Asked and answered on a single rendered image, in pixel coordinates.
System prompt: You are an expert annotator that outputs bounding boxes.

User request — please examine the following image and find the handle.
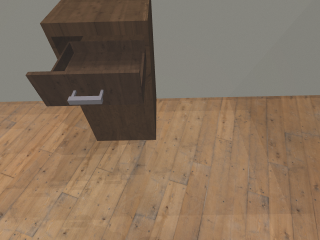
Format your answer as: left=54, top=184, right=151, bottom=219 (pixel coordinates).
left=67, top=89, right=104, bottom=105

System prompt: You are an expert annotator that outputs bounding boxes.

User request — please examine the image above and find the drawer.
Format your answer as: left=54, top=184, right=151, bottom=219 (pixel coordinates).
left=26, top=39, right=147, bottom=107

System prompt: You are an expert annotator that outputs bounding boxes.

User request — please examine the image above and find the cabinet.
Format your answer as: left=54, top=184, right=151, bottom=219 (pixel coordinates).
left=40, top=0, right=157, bottom=141

